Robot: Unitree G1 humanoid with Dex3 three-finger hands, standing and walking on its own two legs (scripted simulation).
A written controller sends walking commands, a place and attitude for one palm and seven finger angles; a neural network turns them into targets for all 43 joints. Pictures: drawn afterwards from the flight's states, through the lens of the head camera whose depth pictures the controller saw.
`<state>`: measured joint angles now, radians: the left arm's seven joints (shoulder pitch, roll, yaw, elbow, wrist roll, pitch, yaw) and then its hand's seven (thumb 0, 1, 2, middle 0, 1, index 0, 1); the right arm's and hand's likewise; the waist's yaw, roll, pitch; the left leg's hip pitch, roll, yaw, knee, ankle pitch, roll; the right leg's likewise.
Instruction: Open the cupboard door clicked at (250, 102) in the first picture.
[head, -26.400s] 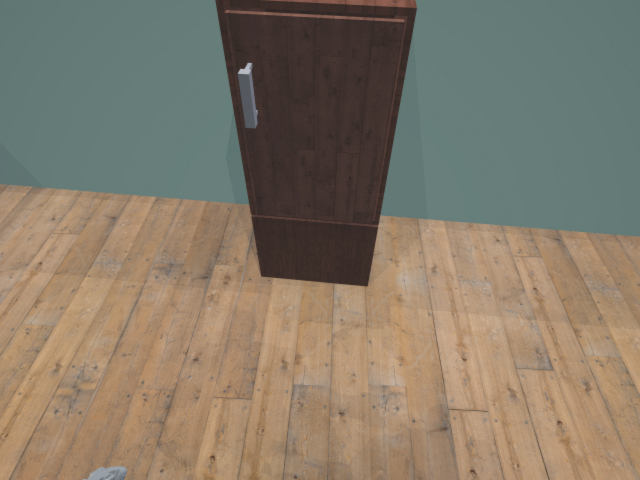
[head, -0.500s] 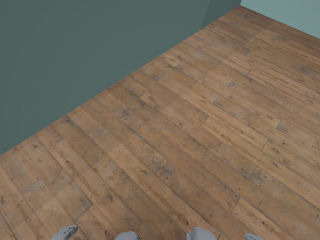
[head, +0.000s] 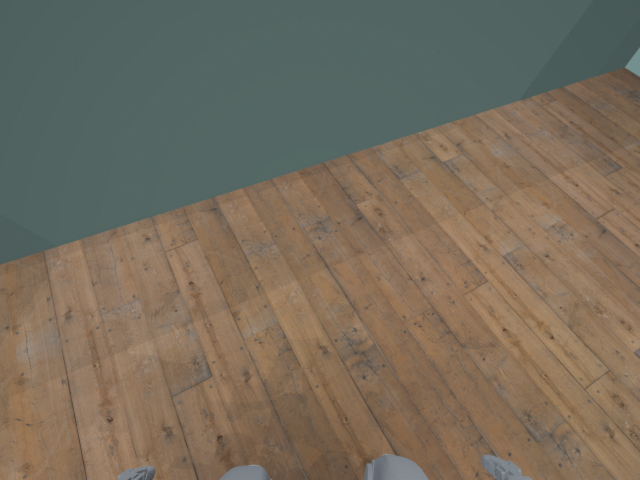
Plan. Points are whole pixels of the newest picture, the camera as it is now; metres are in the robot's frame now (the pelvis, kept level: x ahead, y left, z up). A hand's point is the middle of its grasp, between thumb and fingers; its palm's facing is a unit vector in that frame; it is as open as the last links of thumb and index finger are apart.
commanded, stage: turn to face it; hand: left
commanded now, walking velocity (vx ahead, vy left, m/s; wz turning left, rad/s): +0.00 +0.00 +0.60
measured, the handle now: out of the picture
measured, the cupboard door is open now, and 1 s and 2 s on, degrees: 46 46 46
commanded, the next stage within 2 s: take the last steps up to it in 1.98 s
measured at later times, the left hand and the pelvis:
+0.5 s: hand out of the picture +0.01 +0.19 -0.18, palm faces +0.32 -0.92 -0.22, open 7.4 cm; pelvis +0.01 -0.03 -0.01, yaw +18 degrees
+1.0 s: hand out of the picture -0.03 +0.13 -0.15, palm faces +0.59 -0.77 -0.23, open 7.4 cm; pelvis +0.03 -0.07 +0.01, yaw +38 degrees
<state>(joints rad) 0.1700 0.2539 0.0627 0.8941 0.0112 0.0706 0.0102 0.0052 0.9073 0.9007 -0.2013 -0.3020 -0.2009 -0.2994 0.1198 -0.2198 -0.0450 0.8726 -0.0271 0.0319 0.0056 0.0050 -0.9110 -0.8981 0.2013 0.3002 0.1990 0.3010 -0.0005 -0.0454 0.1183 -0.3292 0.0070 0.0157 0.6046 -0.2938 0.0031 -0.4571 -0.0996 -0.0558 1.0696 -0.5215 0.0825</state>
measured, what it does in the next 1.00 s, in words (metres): steps on the spot, turning left: right foot, then left foot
